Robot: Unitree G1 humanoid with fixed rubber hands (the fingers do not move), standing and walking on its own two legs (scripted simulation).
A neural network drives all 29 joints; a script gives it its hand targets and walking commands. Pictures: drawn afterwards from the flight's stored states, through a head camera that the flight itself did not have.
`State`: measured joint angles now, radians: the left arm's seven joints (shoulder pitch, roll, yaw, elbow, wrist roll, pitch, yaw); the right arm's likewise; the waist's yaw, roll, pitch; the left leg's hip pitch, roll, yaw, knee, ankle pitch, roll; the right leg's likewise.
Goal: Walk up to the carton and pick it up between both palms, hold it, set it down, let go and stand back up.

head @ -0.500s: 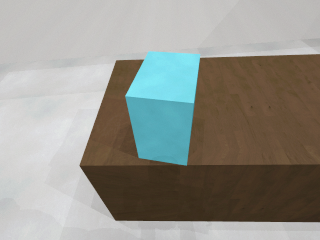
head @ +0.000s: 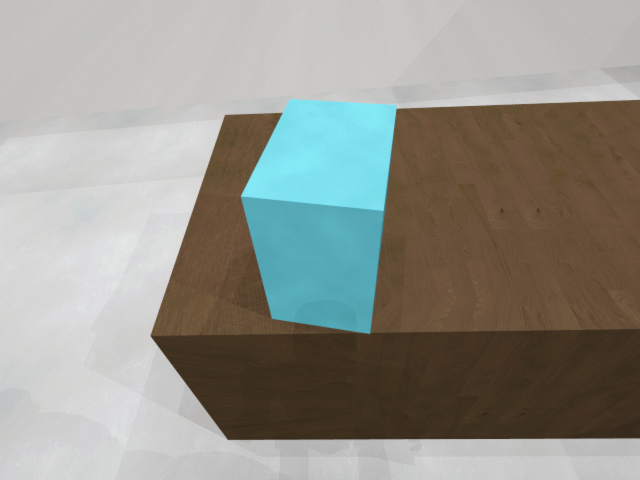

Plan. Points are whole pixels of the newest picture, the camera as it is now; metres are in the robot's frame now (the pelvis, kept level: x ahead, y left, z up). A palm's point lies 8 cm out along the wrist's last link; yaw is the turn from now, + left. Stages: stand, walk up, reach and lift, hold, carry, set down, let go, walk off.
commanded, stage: stand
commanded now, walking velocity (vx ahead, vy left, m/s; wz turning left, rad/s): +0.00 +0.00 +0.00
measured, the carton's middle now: (330, 218) +0.52 +0.02 +0.01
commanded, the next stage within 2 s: none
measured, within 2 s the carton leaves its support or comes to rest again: neither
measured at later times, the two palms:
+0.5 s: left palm out of the picture +0.06 +0.25 -0.11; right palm out of the picture +0.06 -0.25 -0.13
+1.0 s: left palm out of the picture +0.05 +0.24 -0.12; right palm out of the picture +0.04 -0.24 -0.13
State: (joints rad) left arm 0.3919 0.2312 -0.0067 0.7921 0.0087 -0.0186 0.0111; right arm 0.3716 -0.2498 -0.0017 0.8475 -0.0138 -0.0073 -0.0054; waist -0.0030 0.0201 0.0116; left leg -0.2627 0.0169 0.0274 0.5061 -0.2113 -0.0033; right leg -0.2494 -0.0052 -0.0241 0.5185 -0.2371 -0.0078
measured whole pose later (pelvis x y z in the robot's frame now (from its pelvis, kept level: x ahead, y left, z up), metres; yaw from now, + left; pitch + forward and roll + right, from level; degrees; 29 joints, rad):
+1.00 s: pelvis +0.03 +0.00 +0.01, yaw -1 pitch -2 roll +0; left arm 0.34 0.21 -0.02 0.93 0.00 -0.01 0.03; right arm 0.33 -0.23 0.02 0.95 0.00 -0.01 -0.03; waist 0.00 0.00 0.03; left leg -0.18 0.02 0.04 0.45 -0.23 0.00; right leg -0.17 0.00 -0.01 0.45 -0.25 0.00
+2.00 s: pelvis +0.04 +0.01 +0.01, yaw -1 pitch -2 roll +0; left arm 0.32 0.18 -0.02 1.03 0.00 -0.01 0.04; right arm 0.33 -0.19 0.02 1.02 0.00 -0.01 -0.04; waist 0.00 0.00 0.03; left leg -0.16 0.00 0.05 0.41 -0.23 0.01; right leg -0.15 -0.02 0.00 0.42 -0.24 0.02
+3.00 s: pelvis +0.04 +0.02 +0.01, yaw -1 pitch -2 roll +0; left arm 0.31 0.18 -0.04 1.08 0.00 -0.01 0.05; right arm 0.33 -0.18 0.02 1.05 0.00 -0.02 -0.05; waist 0.00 0.00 0.04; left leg -0.14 -0.01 0.05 0.40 -0.22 0.02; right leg -0.14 -0.03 0.00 0.41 -0.24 0.02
